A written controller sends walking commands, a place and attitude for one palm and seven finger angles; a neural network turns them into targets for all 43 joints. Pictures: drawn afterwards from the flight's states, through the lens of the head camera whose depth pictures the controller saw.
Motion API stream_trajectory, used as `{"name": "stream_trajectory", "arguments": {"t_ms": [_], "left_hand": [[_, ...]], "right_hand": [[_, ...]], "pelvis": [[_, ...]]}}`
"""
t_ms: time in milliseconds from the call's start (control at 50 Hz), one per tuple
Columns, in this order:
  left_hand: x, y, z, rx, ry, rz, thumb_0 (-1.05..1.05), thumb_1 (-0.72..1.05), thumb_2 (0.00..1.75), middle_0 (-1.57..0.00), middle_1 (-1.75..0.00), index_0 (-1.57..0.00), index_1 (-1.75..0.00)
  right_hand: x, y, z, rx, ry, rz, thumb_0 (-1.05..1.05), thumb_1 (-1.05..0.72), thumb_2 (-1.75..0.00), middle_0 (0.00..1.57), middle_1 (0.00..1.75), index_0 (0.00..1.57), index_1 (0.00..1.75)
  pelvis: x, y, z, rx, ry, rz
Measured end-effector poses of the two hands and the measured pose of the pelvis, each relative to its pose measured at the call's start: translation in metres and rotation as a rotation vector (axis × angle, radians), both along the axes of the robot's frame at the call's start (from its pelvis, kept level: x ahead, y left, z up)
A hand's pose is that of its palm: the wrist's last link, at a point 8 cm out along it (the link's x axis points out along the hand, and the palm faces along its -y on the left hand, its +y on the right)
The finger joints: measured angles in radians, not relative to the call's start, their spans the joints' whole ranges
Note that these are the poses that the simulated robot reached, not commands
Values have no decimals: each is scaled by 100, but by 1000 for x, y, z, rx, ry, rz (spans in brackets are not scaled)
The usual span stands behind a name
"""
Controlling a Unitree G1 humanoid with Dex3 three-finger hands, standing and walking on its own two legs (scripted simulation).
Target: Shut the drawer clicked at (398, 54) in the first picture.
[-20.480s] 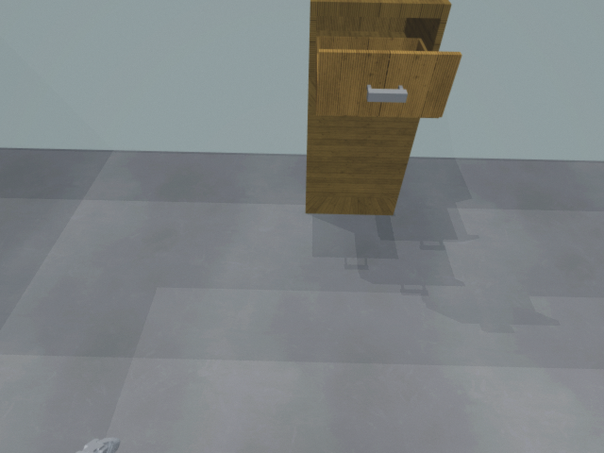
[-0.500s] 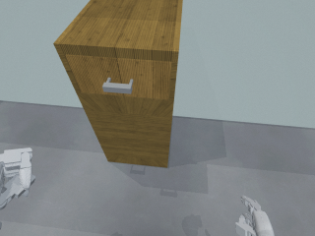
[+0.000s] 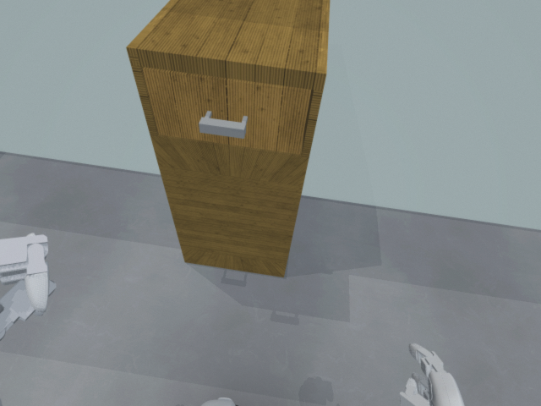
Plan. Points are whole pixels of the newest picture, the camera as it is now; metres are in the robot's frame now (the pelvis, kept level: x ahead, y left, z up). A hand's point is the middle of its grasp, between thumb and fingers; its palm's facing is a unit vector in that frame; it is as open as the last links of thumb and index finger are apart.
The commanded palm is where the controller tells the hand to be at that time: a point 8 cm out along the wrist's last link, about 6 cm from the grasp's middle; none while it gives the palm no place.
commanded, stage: step back with the hand held close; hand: left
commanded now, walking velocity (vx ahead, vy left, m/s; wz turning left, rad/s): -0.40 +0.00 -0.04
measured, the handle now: (224, 122) +0.69 +0.14 +0.00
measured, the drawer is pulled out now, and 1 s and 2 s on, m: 0.00 0.00 0.00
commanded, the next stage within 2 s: stop stepping back and stand still in 0.50 s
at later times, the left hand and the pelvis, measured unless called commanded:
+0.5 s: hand out of the picture +0.10 +0.25 +0.19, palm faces +0.36 -0.83 -0.43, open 3.2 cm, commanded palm +0.05 +0.29 +0.19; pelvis -0.07 +0.01 +0.00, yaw +1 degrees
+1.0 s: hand out of the picture -0.02 +0.32 +0.18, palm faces +0.46 -0.84 -0.28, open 3.2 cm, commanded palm -0.06 +0.33 +0.19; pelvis -0.20 +0.06 -0.02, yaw -2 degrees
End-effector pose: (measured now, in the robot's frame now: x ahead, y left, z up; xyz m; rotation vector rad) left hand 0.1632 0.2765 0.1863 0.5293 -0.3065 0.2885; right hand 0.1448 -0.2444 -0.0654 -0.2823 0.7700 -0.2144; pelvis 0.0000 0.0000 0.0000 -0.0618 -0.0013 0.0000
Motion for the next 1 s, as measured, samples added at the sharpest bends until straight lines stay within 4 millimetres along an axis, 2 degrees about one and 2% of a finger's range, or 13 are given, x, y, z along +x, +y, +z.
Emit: {"name": "stream_trajectory", "arguments": {"t_ms": [120, 240, 340, 400, 480, 580, 660, 740, 780, 840, 900, 960, 1000], "left_hand": [[-19, 4, 13, 84, -25, 18, 2, 89, 89, -140, -159, -141, -160], [-35, -16, -1, 42, 58, -48, 2, 89, 89, -140, -160, -141, -160], [-60, -27, 6, 55, 30, -132, 2, 89, 89, -140, -159, -141, -160], [-78, -18, 14, 64, -33, -127, 2, 88, 89, -140, -159, -141, -160], [-96, 10, 17, 41, -113, -63, 1, 88, 89, -140, -159, -141, -160], [-105, 41, 2, -15, -84, -1, 1, 89, 89, -140, -159, -141, -160], [-121, 43, -3, -30, -18, -28, 2, 89, 90, -140, -160, -141, -160], [-154, 31, 4, -31, 3, -91, 2, 89, 89, -140, -159, -141, -160], [-174, 27, 10, -6, 2, -109, 2, 89, 89, -140, -159, -141, -160], [-203, 23, 13, 46, -22, -125, 2, 89, 89, -140, -159, -141, -160], [-223, 38, 21, 42, -94, -100, 2, 89, 89, -140, -159, -141, -160], [-228, 63, 14, -20, -193, -10, 1, 88, 89, -141, -159, -142, -160], [-221, 78, 1, -96, -204, 53, 1, 89, 89, -141, -159, -142, -160]], "right_hand": [[-10, 8, -4, 32, 2, 36, 1, -90, -90, 20, 30, 21, 30], [-13, 5, -11, 56, -3, 77, 1, -90, -90, 20, 30, 21, 30], [-31, 0, -1, 57, -45, 39, 1, -91, -90, 20, 30, 21, 30], [-44, -4, 7, 32, -72, 13, 1, -91, -90, 20, 30, 21, 30], [-61, -3, 11, -20, -72, -14, 1, -91, -90, 20, 30, 21, 30], [-82, 19, 17, -41, -63, 20, 1, -91, -90, 20, 30, 20, 30], [-104, 42, 21, -11, -56, 67, 1, -91, -90, 20, 30, 21, 30], [-128, 61, 24, 26, -58, 103, 1, -91, -90, 20, 30, 21, 30], [-139, 68, 22, 40, -75, 118, 1, -90, -90, 20, 30, 21, 30], [-157, 70, 6, 47, -98, 121, 1, -90, -90, 20, 30, 21, 30], [-187, 70, -6, 52, -45, 64, 1, -90, -90, 20, 30, 21, 30], [-212, 68, -12, 31, -25, 10, 1, -90, -90, 20, 30, 21, 30], [-226, 67, -15, 13, -26, -11, 1, -90, -90, 20, 30, 21, 30]], "pelvis": [[-10, -6, -1, 8, 61, 17], [-44, -13, -1, 3, 62, -18], [-62, -14, -3, -10, 19, -19], [-67, -8, -3, -12, -2, -1], [-70, 8, -5, -18, -6, 15], [-100, 24, 0, -18, -8, -9], [-128, 30, 7, -49, 26, -5], [-153, 30, 9, -42, 58, -14], [-167, 30, 6, -26, 63, -11], [-193, 35, -10, 2, 38, -48], [-195, 43, -12, -14, -6, -39], [-192, 51, -17, 2, -14, -41], [-203, 58, -20, 30, -29, -38]]}}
